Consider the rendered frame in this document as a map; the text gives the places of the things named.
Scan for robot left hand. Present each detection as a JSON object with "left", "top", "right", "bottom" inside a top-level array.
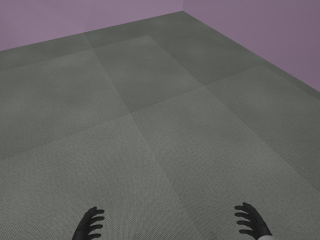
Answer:
[{"left": 72, "top": 206, "right": 105, "bottom": 240}]

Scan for robot right hand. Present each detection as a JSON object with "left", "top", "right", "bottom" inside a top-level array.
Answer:
[{"left": 234, "top": 202, "right": 272, "bottom": 240}]

